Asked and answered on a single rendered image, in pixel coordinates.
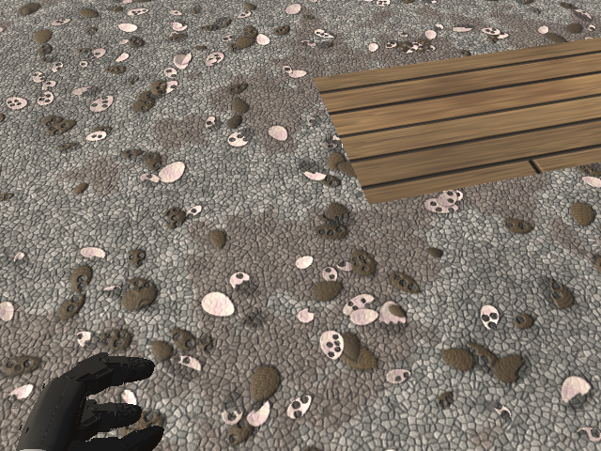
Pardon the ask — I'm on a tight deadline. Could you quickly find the left robot hand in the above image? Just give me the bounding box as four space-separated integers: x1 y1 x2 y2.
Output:
16 352 164 451

